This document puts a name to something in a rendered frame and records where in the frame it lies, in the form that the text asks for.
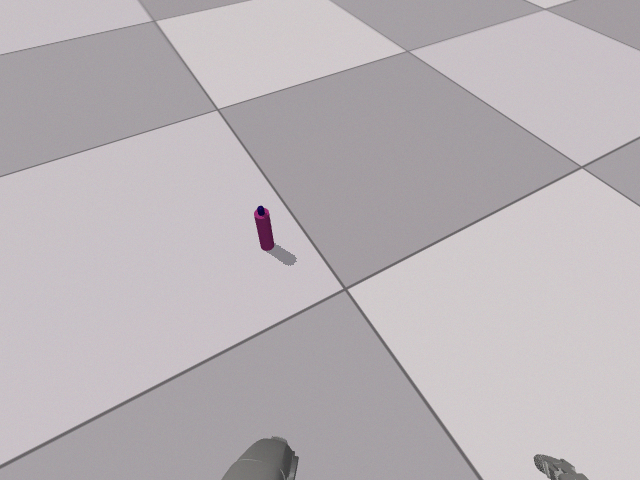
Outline bottle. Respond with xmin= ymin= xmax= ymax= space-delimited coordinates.
xmin=254 ymin=206 xmax=274 ymax=251

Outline right robot hand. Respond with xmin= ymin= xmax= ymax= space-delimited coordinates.
xmin=534 ymin=454 xmax=589 ymax=480

